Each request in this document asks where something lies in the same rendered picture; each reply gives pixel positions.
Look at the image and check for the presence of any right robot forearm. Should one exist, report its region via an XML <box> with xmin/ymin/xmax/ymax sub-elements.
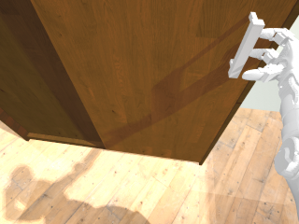
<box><xmin>278</xmin><ymin>67</ymin><xmax>299</xmax><ymax>144</ymax></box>

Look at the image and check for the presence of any handle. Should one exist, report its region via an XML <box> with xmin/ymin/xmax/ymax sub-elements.
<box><xmin>228</xmin><ymin>12</ymin><xmax>265</xmax><ymax>78</ymax></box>

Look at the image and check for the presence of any right robot hand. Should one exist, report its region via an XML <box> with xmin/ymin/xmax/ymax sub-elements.
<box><xmin>242</xmin><ymin>28</ymin><xmax>299</xmax><ymax>83</ymax></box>

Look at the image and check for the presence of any wardrobe door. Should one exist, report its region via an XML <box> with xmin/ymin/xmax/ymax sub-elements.
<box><xmin>0</xmin><ymin>0</ymin><xmax>102</xmax><ymax>143</ymax></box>
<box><xmin>30</xmin><ymin>0</ymin><xmax>297</xmax><ymax>162</ymax></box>

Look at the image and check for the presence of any right robot upper arm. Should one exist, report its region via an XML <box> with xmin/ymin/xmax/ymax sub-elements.
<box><xmin>274</xmin><ymin>136</ymin><xmax>299</xmax><ymax>221</ymax></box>

